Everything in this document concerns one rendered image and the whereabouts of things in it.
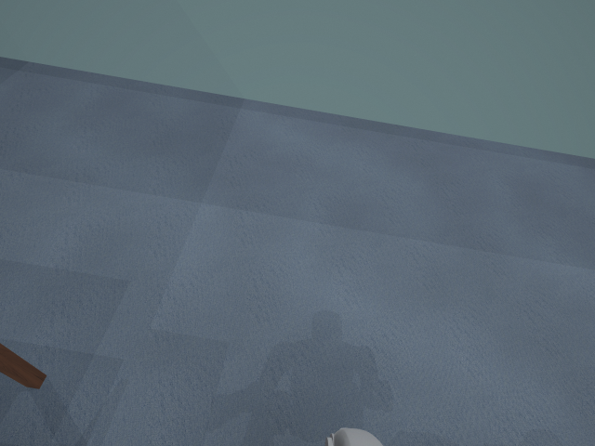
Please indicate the table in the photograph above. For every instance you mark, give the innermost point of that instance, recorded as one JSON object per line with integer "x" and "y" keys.
{"x": 20, "y": 370}

